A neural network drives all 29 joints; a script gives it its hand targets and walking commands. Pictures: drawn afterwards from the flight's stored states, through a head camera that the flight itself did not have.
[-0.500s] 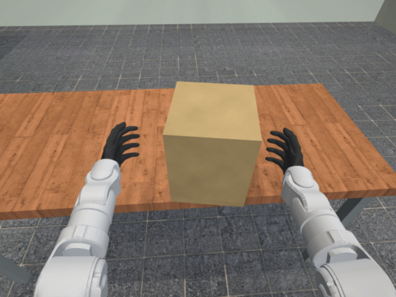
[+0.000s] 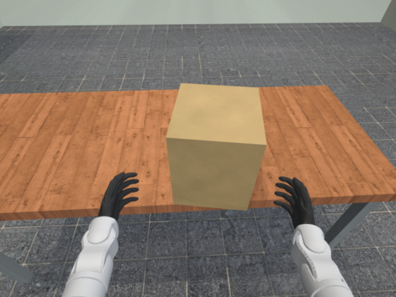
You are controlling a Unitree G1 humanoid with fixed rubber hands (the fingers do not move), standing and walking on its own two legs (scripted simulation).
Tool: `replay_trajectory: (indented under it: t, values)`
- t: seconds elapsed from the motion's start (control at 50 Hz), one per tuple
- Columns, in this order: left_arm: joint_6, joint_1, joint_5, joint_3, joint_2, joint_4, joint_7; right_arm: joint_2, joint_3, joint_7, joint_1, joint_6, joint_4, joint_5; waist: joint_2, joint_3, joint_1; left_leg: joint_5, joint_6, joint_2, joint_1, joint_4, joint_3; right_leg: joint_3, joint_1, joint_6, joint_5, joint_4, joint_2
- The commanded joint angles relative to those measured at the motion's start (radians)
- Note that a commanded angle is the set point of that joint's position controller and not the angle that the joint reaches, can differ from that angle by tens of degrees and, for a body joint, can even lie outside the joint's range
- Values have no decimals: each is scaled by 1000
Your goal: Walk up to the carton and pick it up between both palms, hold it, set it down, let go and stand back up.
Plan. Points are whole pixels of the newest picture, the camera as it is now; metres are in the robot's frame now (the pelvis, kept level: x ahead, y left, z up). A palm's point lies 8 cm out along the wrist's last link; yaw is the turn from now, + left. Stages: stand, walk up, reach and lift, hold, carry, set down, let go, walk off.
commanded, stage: set down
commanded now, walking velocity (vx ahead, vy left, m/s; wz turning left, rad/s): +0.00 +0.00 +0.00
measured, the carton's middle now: (214, 148) +0.49 +0.00 +0.02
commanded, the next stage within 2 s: let go in 1.20 s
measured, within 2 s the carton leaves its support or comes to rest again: neither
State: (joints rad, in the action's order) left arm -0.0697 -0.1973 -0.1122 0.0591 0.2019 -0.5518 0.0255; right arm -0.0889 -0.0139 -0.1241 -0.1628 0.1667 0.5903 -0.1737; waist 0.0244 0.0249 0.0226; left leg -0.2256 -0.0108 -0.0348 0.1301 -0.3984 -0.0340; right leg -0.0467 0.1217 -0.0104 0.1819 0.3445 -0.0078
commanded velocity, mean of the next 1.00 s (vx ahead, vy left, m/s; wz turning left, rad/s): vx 0.00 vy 0.00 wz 0.00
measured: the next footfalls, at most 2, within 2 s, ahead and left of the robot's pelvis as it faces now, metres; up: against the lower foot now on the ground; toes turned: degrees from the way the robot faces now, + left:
none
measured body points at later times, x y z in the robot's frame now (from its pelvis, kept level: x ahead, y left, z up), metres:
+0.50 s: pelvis +0.02 +0.00 +0.00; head +0.00 +0.01 +0.45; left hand +0.25 +0.22 -0.03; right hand +0.25 -0.20 -0.03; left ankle -0.01 +0.12 -0.75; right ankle +0.01 -0.11 -0.75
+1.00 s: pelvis +0.02 +0.00 +0.00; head +0.01 +0.00 +0.45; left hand +0.20 +0.23 -0.07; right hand +0.20 -0.22 -0.07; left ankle -0.01 +0.12 -0.75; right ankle +0.01 -0.11 -0.75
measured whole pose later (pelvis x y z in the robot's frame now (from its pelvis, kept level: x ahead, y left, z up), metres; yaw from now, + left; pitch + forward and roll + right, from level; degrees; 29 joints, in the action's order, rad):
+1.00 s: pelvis +0.02 +0.00 +0.00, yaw -1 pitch -4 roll +0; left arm 0.07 0.19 -0.02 0.02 0.21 -0.47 0.03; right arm -0.14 0.00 -0.03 0.19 0.18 0.62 -0.04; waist 0.01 0.06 0.03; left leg -0.23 -0.02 -0.04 0.03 -0.34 -0.06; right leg -0.02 0.04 -0.02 0.19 0.31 -0.02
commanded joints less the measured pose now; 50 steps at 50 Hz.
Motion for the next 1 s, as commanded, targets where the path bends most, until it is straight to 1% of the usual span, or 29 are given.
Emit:
replay_trajectory:
  t: [0.0, 0.06, 0.1, 0.14, 0.2, 0.34, 0.44, 0.54, 0.7, 0.98]
  values:
    - [-130, -155, -16, -3, 95, 77, -3, -65, -19, 15, -147, 89, -90, 16, -54, -209, -6, 283, -30, 44, -17, 12, 4, 55, -56, -14, -92, -32, -7]
    - [-178, -124, -22, -19, 99, 43, -7, -72, -17, 26, -124, 117, -49, 22, -65, -198, -8, 272, -30, 36, -22, 9, 10, 57, -33, -24, -66, -29, -7]
    - [-174, -108, -27, -30, 103, 45, -12, -84, -17, 34, -115, 117, -41, 24, -69, -191, -10, 257, -30, 30, -31, 18, 10, 55, -30, -28, -51, -29, -9]
    - [-144, -88, -31, -38, 108, 71, -17, -97, -17, 42, -103, 105, -54, 23, -67, -189, -10, 250, -31, 26, -45, 31, 6, 51, -37, -30, -52, -31, -12]
    - [-99, -30, -35, -42, 109, 111, -20, -107, -12, 52, -60, 92, -80, 20, -54, -188, -5, 281, -31, 26, -65, 38, 1, 49, -53, -27, -82, -34, -15]
    - [-10, 94, 9, -24, 91, 155, -8, -113, 3, 61, 64, 56, -92, 34, -51, -116, 9, 323, -34, 33, -99, 56, -9, 50, -60, -27, -110, -65, -17]
    - [33, 149, 35, -14, 89, 198, -4, -116, 1, 66, 130, 43, -121, 53, -52, -81, 10, 327, -34, 35, -111, 64, -17, 48, -54, -26, -119, -79, -16]
    - [56, 195, 48, -9, 94, 222, -3, -117, -5, 72, 182, 39, -142, 77, -47, -69, 9, 312, -31, 36, -116, 70, -25, 47, -51, -20, -123, -83, -12]
    - [80, 260, 60, -9, 103, 213, -1, -119, -8, 80, 245, 37, -130, 109, -38, -58, 9, 300, -27, 35, -127, 72, -34, 43, -43, -12, -119, -87, -9]
    - [129, 330, 99, -8, 100, 171, -2, -142, -12, 100, 296, 35, -47, 144, -45, -22, 3, 313, -28, 33, -143, 65, -35, 29, -23, -14, -106, -92, -13]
